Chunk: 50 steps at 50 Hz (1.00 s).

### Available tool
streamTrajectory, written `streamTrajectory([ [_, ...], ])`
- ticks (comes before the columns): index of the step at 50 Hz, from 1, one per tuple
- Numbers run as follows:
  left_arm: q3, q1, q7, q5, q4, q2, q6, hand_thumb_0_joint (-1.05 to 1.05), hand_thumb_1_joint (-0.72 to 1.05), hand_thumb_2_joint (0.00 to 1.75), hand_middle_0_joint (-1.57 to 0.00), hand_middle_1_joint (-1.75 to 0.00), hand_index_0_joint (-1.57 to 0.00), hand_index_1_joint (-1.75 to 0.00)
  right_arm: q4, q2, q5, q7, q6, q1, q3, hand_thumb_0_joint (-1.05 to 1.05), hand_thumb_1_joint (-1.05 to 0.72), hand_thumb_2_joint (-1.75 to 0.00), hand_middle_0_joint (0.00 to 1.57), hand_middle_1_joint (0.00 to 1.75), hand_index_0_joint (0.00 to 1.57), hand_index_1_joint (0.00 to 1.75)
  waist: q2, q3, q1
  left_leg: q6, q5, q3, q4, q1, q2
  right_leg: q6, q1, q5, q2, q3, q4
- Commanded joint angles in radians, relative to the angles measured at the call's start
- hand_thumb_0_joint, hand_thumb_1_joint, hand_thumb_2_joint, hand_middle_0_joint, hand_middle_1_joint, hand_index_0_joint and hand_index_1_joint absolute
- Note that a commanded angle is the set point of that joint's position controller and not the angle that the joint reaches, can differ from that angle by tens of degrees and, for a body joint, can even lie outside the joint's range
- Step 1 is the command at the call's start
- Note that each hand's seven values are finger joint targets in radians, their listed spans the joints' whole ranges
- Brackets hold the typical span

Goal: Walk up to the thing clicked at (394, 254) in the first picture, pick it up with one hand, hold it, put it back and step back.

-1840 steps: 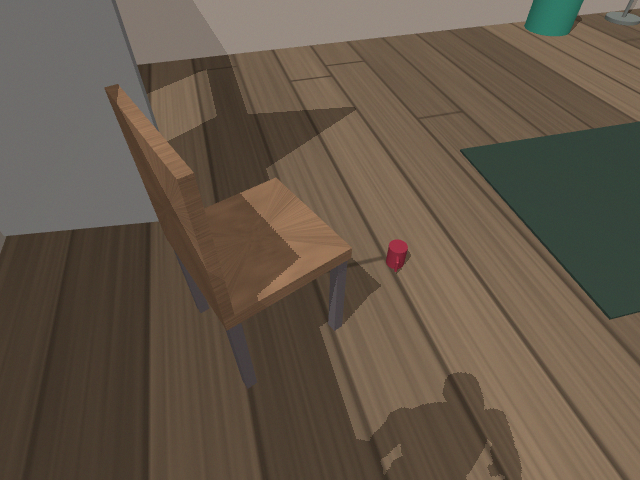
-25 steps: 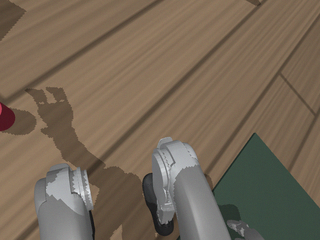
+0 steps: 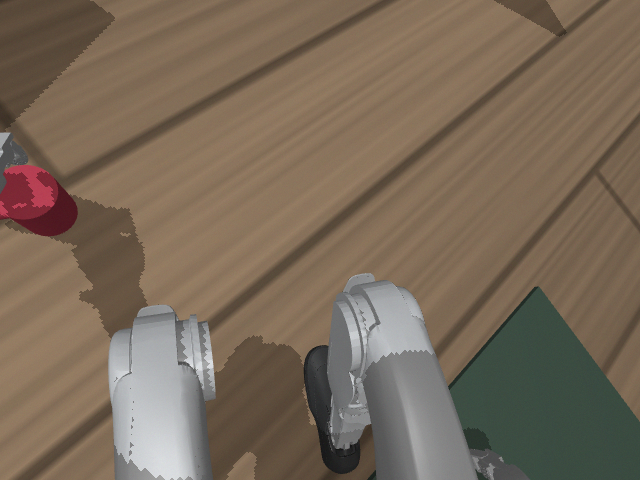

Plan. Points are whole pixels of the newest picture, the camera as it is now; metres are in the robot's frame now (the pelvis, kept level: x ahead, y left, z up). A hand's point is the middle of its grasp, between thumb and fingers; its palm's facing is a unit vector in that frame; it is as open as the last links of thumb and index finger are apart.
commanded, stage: approach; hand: left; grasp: from above
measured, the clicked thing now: (24, 205) +0.48 +0.34 -0.28
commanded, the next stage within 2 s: rest palm in 0.02 s
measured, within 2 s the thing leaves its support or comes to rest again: neither
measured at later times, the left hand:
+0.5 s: hand (17, 187) +0.48 +0.32 -0.20, palm faces -0.54 -0.09 -0.84, open 13.9 cm
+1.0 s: hand (22, 193) +0.49 +0.32 -0.23, palm faces -0.46 -0.08 -0.89, open 13.5 cm
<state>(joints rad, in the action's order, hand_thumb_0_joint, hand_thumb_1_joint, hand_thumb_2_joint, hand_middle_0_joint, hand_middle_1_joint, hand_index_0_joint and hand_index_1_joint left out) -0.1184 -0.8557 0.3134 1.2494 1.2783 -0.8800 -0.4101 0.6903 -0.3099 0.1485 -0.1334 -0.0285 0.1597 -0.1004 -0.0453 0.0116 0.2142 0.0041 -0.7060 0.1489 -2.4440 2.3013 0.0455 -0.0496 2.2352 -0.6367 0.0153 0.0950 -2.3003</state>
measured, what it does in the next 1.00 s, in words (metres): stands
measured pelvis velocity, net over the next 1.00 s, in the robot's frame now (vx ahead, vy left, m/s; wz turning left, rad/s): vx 0.00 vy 0.01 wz -0.07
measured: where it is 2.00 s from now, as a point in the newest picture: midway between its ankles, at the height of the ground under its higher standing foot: (263, 454)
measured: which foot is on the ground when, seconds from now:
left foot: down 0.00-1.00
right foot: down 0.00-1.00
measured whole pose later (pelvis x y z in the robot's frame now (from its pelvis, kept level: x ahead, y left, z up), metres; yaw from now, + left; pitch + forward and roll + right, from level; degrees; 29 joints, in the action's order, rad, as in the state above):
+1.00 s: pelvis +0.00 +0.01 -0.02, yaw -4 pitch +31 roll -14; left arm -0.10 -1.11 0.49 1.38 1.67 -1.06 -0.31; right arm 0.63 -0.31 0.19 -0.15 0.09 0.13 -0.26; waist -0.11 0.09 0.37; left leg 0.02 -0.73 0.20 -2.52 2.35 0.03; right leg -0.07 2.26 -0.63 0.04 0.14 -2.32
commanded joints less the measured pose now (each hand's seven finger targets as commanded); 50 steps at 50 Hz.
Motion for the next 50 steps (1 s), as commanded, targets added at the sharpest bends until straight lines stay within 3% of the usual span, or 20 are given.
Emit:
streamTrajectory([
  [1, -0.005, -0.495, 0.138, 0.028, -0.118, -0.217, 0.011, 0.00, -0.51, 1.07, -0.10, -1.03, -0.09, -1.03, 0.029, -0.250, 0.005, 0.017, 0.012, 0.165, 0.091, 0.00, -0.90, -0.89, 0.20, 0.30, 0.20, 0.30, 0.468, -0.670, 0.087, -0.003, 0.102, -0.061, 0.322, -0.584, -0.025, 0.085, -0.197, 0.101, 0.026, 0.085, 0.197],
  [5, 0.047, -0.615, 0.167, 0.083, 0.037, -0.203, 0.091, 0.00, -0.49, 1.14, -0.11, -1.09, -0.10, -1.09, 0.070, -0.264, -0.001, 0.027, 0.026, 0.168, 0.077, 0.00, -0.90, -0.90, 0.20, 0.30, 0.20, 0.30, 0.469, -0.635, 0.120, -0.002, 0.130, -0.039, 0.337, -0.580, -0.025, 0.083, -0.129, 0.135, 0.019, 0.098, 0.176],
  [7, 0.055, -0.624, 0.170, 0.101, 0.129, -0.210, 0.136, 0.00, -0.50, 1.03, -0.09, -1.06, -0.10, -1.05, 0.068, -0.264, -0.002, 0.027, 0.032, 0.166, 0.065, 0.00, -0.91, -0.90, 0.20, 0.30, 0.20, 0.30, 0.454, -0.609, 0.122, 0.005, 0.149, -0.046, 0.331, -0.560, -0.020, 0.083, -0.137, 0.155, 0.015, 0.095, 0.176],
  [10, 0.096, -0.633, 0.136, 0.094, 0.225, -0.174, 0.188, 0.00, -0.52, 0.99, -0.07, -1.03, -0.07, -1.03, 0.054, -0.265, -0.003, 0.026, 0.040, 0.175, 0.044, 0.00, -0.90, -0.90, 0.20, 0.30, 0.20, 0.30, 0.403, -0.580, 0.154, 0.014, 0.188, -0.051, 0.314, -0.530, -0.019, 0.080, -0.170, 0.191, 0.016, 0.089, 0.187],
  [13, 0.109, -0.616, 0.079, 0.076, 0.284, -0.193, 0.217, 0.00, -0.50, 0.97, -0.07, -1.05, -0.08, -1.03, 0.023, -0.278, -0.009, 0.022, 0.044, 0.178, 0.030, 0.00, -0.90, -0.90, 0.20, 0.30, 0.20, 0.30, 0.383, -0.577, 0.160, 0.019, 0.204, -0.042, 0.309, -0.492, -0.019, 0.079, -0.200, 0.204, 0.014, 0.081, 0.190],
  [14, 0.115, -0.550, 0.055, 0.071, 0.317, -0.184, 0.225, 0.00, -0.51, 0.98, -0.07, -1.05, -0.08, -1.04, 0.011, -0.277, -0.010, 0.019, 0.044, 0.175, 0.028, 0.00, -0.90, -0.90, 0.20, 0.30, 0.20, 0.30, 0.358, -0.573, 0.155, 0.020, 0.208, -0.034, 0.310, -0.491, -0.020, 0.079, -0.211, 0.203, 0.013, 0.082, 0.189],
  [16, 0.102, -0.511, 0.016, 0.054, 0.268, -0.228, 0.221, 0.00, -0.51, 0.97, -0.07, -1.06, -0.08, -1.04, -0.015, -0.280, -0.014, 0.015, 0.037, 0.165, 0.017, 0.00, -0.90, -0.90, 0.20, 0.30, 0.20, 0.30, 0.381, -0.613, 0.123, 0.017, 0.225, -0.034, 0.318, -0.495, -0.017, 0.082, -0.256, 0.209, 0.016, 0.078, 0.183],
  [19, 0.046, -0.515, -0.011, 0.029, 0.154, -0.327, 0.205, 0.00, -0.51, 0.96, -0.07, -1.05, -0.09, -1.03, -0.061, -0.287, -0.014, 0.014, 0.026, 0.176, 0.005, 0.00, -0.90, -0.90, 0.20, 0.30, 0.20, 0.30, 0.415, -0.689, 0.116, 0.013, 0.293, -0.039, 0.302, -0.542, -0.024, 0.079, -0.334, 0.255, 0.016, 0.072, 0.182],
  [20, 0.008, -0.506, -0.005, 0.021, 0.125, -0.369, 0.194, 0.00, -0.52, 0.97, -0.08, -1.04, -0.09, -1.03, -0.076, -0.285, -0.013, 0.013, 0.022, 0.179, -0.001, 0.00, -0.90, -0.90, 0.20, 0.30, 0.20, 0.30, 0.416, -0.715, 0.109, 0.013, 0.313, -0.044, 0.295, -0.544, -0.024, 0.078, -0.369, 0.274, 0.020, 0.072, 0.179],
  [22, -0.019, -0.510, 0.011, 0.003, 0.073, -0.396, 0.163, 0.00, -0.52, 0.96, -0.08, -1.03, -0.09, -1.02, -0.079, -0.293, -0.014, 0.011, 0.018, 0.189, -0.010, 0.00, -0.90, -0.90, 0.20, 0.30, 0.20, 0.30, 0.426, -0.717, 0.108, 0.009, 0.338, -0.042, 0.273, -0.546, -0.026, 0.082, -0.379, 0.286, 0.025, 0.080, 0.173],
  [25, -0.068, -0.511, 0.046, 0.011, 0.038, -0.447, 0.103, 0.00, -0.53, 0.97, -0.08, -1.01, -0.08, -1.00, -0.070, -0.309, -0.002, 0.010, 0.019, 0.217, -0.024, 0.00, -0.90, -0.90, 0.20, 0.30, 0.20, 0.30, 0.438, -0.696, 0.132, 0.006, 0.350, -0.046, 0.234, -0.528, -0.025, 0.086, -0.392, 0.288, 0.030, 0.090, 0.178],
  [27, -0.074, -0.511, 0.069, 0.025, 0.047, -0.459, 0.069, 0.00, -0.55, 0.99, -0.07, -0.98, -0.06, -0.99, -0.064, -0.310, 0.008, 0.009, 0.022, 0.219, -0.027, 0.00, -0.90, -0.90, 0.20, 0.30, 0.20, 0.30, 0.443, -0.646, 0.141, 0.009, 0.304, -0.058, 0.218, -0.518, -0.029, 0.089, -0.361, 0.247, 0.032, 0.088, 0.190],
  [28, -0.080, -0.517, 0.085, 0.036, 0.043, -0.473, 0.051, 0.00, -0.56, 1.01, -0.07, -0.97, -0.06, -0.98, -0.060, -0.303, 0.013, 0.010, 0.023, 0.220, -0.035, 0.00, -0.90, -0.90, 0.20, 0.30, 0.20, 0.30, 0.449, -0.669, 0.138, 0.012, 0.283, -0.060, 0.220, -0.522, -0.032, 0.085, -0.372, 0.234, 0.038, 0.091, 0.192],
  [35, -0.030, -0.491, 0.169, 0.082, 0.194, -0.427, 0.029, 0.00, -0.51, 1.01, -0.08, -0.98, -0.07, -0.98, -0.027, -0.304, 0.040, 0.005, 0.047, 0.212, -0.052, 0.00, -0.89, -0.90, 0.20, 0.30, 0.20, 0.30, 0.440, -0.578, 0.164, 0.019, 0.167, -0.045, 0.232, -0.479, -0.040, 0.076, -0.302, 0.162, 0.050, 0.121, 0.183],
  [37, -0.014, -0.503, 0.182, 0.099, 0.221, -0.414, 0.039, 0.00, -0.50, 1.07, -0.10, -1.00, -0.09, -1.01, -0.019, -0.312, 0.046, 0.005, 0.059, 0.217, -0.053, 0.00, -0.89, -0.90, 0.20, 0.30, 0.20, 0.30, 0.444, -0.554, 0.183, 0.015, 0.171, -0.033, 0.232, -0.488, -0.043, 0.076, -0.273, 0.170, 0.051, 0.133, 0.172],
  [41, 0.010, -0.499, 0.202, 0.116, 0.267, -0.403, 0.062, 0.00, -0.45, 1.13, -0.14, -1.04, -0.12, -1.05, -0.018, -0.318, 0.047, 0.004, 0.080, 0.200, -0.058, 0.00, -0.89, -0.90, 0.20, 0.30, 0.20, 0.30, 0.434, -0.551, 0.186, 0.016, 0.218, -0.026, 0.218, -0.482, -0.044, 0.075, -0.287, 0.215, 0.058, 0.139, 0.161],
  [46, 0.014, -0.509, 0.217, 0.111, 0.285, -0.393, 0.097, 0.00, -0.47, 1.05, -0.09, -1.05, -0.10, -1.05, -0.027, -0.327, 0.046, -0.006, 0.109, 0.199, -0.057, 0.00, -0.90, -0.90, 0.20, 0.30, 0.20, 0.30, 0.451, -0.511, 0.201, 0.007, 0.237, -0.011, 0.222, -0.500, -0.050, 0.073, -0.255, 0.232, 0.052, 0.143, 0.141],
  [48, -0.011, -0.528, 0.224, 0.117, 0.253, -0.437, 0.106, 0.00, -0.48, 1.04, -0.09, -1.04, -0.09, -1.04, -0.039, -0.333, 0.046, -0.008, 0.116, 0.190, -0.057, 0.00, -0.90, -0.90, 0.20, 0.30, 0.20, 0.30, 0.480, -0.547, 0.192, 0.003, 0.252, -0.006, 0.227, -0.517, -0.052, 0.076, -0.273, 0.242, 0.053, 0.144, 0.134],
  [49, -0.005, -0.522, 0.227, 0.111, 0.249, -0.428, 0.111, 0.00, -0.50, 1.03, -0.08, -1.03, -0.08, -1.03, -0.041, -0.327, 0.043, -0.009, 0.118, 0.179, -0.059, 0.00, -0.90, -0.90, 0.20, 0.30, 0.20, 0.30, 0.482, -0.551, 0.182, 0.005, 0.250, -0.010, 0.222, -0.513, -0.053, 0.077, -0.273, 0.241, 0.054, 0.142, 0.133],
  [50, -0.038, -0.520, 0.237, 0.111, 0.236, -0.463, 0.114, 0.00, -0.48, 1.04, -0.10, -1.04, -0.09, -1.04, -0.048, -0.337, 0.047, -0.010, 0.121, 0.181, -0.055, 0.00, -0.90, -0.90, 0.20, 0.30, 0.20, 0.30, 0.488, -0.558, 0.183, 0.001, 0.256, -0.008, 0.223, -0.518, -0.053, 0.077, -0.279, 0.245, 0.051, 0.144, 0.132],
])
